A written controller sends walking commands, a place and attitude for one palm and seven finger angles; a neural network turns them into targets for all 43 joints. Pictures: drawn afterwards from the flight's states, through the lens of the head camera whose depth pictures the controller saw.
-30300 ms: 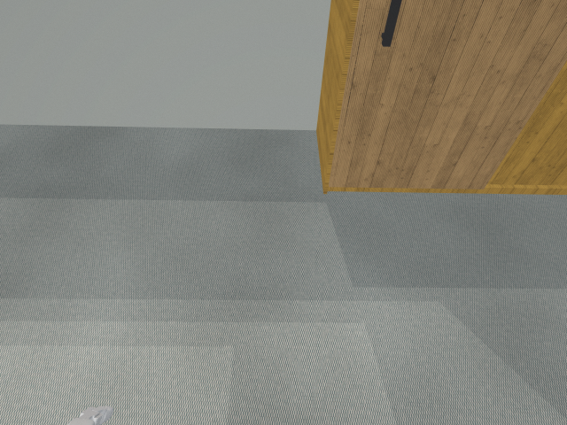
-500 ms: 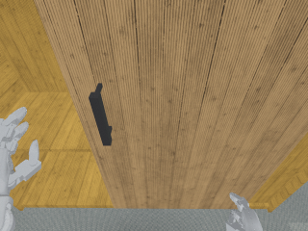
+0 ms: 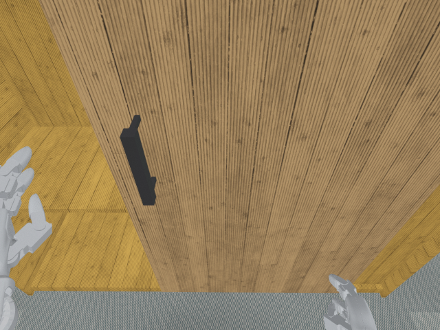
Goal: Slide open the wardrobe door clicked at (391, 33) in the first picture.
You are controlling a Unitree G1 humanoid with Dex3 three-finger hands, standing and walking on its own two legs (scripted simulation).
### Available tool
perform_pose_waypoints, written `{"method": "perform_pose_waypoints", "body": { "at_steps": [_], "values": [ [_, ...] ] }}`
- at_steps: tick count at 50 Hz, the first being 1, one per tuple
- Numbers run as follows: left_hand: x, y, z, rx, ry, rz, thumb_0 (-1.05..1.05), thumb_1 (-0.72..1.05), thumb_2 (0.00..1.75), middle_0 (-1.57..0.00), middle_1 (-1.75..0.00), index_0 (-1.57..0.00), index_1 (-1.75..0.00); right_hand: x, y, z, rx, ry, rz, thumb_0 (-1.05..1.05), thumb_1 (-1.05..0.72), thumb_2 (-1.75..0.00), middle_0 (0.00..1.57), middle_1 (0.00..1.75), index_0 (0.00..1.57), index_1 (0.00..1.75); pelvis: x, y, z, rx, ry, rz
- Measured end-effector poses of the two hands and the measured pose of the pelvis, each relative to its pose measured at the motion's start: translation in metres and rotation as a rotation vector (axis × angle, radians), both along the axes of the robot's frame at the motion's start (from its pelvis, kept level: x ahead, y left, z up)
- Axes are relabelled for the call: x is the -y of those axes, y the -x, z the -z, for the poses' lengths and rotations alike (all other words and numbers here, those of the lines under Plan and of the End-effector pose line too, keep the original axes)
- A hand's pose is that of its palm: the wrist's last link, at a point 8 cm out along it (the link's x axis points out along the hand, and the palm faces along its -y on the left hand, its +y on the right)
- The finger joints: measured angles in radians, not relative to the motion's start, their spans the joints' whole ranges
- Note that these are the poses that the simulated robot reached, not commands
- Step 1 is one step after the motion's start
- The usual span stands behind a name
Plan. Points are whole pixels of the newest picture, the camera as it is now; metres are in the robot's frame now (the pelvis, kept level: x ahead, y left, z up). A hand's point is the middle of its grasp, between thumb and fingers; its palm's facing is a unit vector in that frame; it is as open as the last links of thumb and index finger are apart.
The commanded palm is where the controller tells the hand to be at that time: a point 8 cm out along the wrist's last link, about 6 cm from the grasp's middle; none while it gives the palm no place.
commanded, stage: step back with the hand held close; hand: left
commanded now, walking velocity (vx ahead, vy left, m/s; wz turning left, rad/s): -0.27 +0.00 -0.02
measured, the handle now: (143, 162) +0.40 +0.22 +0.09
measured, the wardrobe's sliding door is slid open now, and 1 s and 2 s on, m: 0.59 0.59 0.59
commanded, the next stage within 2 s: stop stepping back and stand still in 0.88 s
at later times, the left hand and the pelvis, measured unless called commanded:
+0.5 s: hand out of the picture +0.12 +0.32 +0.16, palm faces +0.42 -0.77 -0.49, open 7.4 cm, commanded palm +0.05 +0.35 +0.17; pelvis -0.07 +0.04 -0.01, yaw +3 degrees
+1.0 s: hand out of the picture +0.01 +0.36 +0.17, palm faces +0.45 -0.80 -0.38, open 7.4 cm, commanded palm -0.04 +0.39 +0.17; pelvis -0.18 +0.09 -0.02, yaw +0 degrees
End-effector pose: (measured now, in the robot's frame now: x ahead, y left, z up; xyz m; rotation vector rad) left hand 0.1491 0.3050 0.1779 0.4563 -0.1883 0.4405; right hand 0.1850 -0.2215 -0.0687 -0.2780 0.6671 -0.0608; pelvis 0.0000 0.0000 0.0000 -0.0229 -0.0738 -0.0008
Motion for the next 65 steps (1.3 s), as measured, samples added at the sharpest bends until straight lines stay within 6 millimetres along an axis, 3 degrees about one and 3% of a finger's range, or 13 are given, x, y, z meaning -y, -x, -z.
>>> {"method": "perform_pose_waypoints", "body": {
  "at_steps": [7,15,22,31,37,40,45,50,55,58,61,65],
  "values": [
    [-0.004,-0.003,0.001,-0.031,-0.049,0.081,0.01,0.89,0.9,-0.21,-0.3,-0.21,-0.3,0.0,0.012,-0.005,-0.014,0.011,0.076,0.01,-0.9,-0.9,0.21,0.3,0.21,0.3,-0.014,0.01,0.002,-0.041,0.003,0.023],
    [-0.025,0.014,0.005,-0.045,-0.079,0.116,0.01,0.89,0.9,-0.21,-0.3,-0.21,-0.3,-0.013,0.047,-0.005,-0.036,0.032,0.111,0.01,-0.91,-0.9,0.2,0.3,0.21,0.3,-0.033,0.033,0.005,-0.053,0.013,0.03],
    [-0.043,0.045,0.003,0.001,-0.119,0.076,0.01,0.89,0.9,-0.21,-0.3,-0.21,-0.3,-0.032,0.076,0.004,-0.049,0.033,0.076,0.01,-0.9,-0.9,0.21,0.3,0.21,0.3,-0.043,0.058,0.01,-0.059,0.027,-0.02],
    [-0.055,0.112,0.001,0.034,-0.122,-0.015,0.01,0.89,0.9,-0.21,-0.3,-0.21,-0.3,-0.052,0.097,0.015,-0.07,0.031,-0.008,0.01,-0.9,-0.9,0.21,0.3,0.21,0.3,-0.049,0.086,0.013,-0.053,0.044,-0.055],
    [-0.076,0.116,0.013,0.145,-0.038,-0.024,0.01,0.89,0.9,-0.21,-0.3,-0.21,-0.3,-0.062,0.11,0.01,-0.02,0.079,0.008,0.01,-0.9,-0.9,0.21,0.3,0.21,0.3,-0.065,0.105,0.02,-0.012,0.069,-0.051],
    [-0.084,0.117,0.008,0.167,-0.042,-0.005,0.01,0.89,0.9,-0.21,-0.3,-0.21,-0.3,-0.07,0.119,0.0,0.017,0.068,0.008,0.01,-0.9,-0.9,0.21,0.3,0.21,0.3,-0.069,0.122,0.017,-0.013,0.089,-0.064],
    [-0.083,0.151,-0.009,0.193,-0.099,0.053,0.02,0.89,0.9,-0.21,-0.3,-0.21,-0.3,-0.084,0.14,-0.01,0.061,0.024,-0.014,0.01,-0.9,-0.9,0.21,0.3,0.21,0.3,-0.074,0.148,0.016,-0.053,0.087,-0.051],
    [-0.089,0.186,-0.007,0.196,-0.11,0.089,0.01,0.89,0.9,-0.21,-0.3,-0.21,-0.3,-0.092,0.177,0.001,0.001,0.037,0.006,0.01,-0.9,-0.9,0.21,0.3,0.21,0.3,-0.091,0.177,0.018,-0.034,0.048,0.003],
    [-0.123,0.188,0.019,0.188,0.012,0.045,0.01,0.89,0.9,-0.21,-0.3,-0.21,-0.3,-0.105,0.222,0.0,-0.028,0.092,0.046,0.01,-0.9,-0.9,0.21,0.3,0.21,0.3,-0.114,0.195,0.019,-0.046,0.039,0.013],
    [-0.137,0.186,0.026,0.179,0.032,0.052,0.01,0.89,0.9,-0.21,-0.3,-0.21,-0.3,-0.113,0.248,0.001,-0.016,0.09,0.088,0.01,-0.9,-0.9,0.21,0.3,0.21,0.3,-0.126,0.219,0.021,-0.03,0.032,0.003],
    [-0.136,0.196,0.015,0.141,0.022,0.1,0.02,0.89,0.9,-0.21,-0.3,-0.2,-0.3,-0.126,0.279,-0.008,-0.04,0.044,0.113,0.01,-0.9,-0.9,0.21,0.3,0.21,0.3,-0.132,0.233,0.008,-0.028,0.035,0.011],
    [-0.128,0.224,-0.01,0.102,-0.03,0.172,0.02,0.89,0.9,-0.21,-0.3,-0.2,-0.3,-0.139,0.313,-0.019,-0.093,0.017,0.128,0.01,-0.9,-0.9,0.21,0.3,0.21,0.3,-0.139,0.243,-0.011,-0.053,0.056,0.025]
  ]
}}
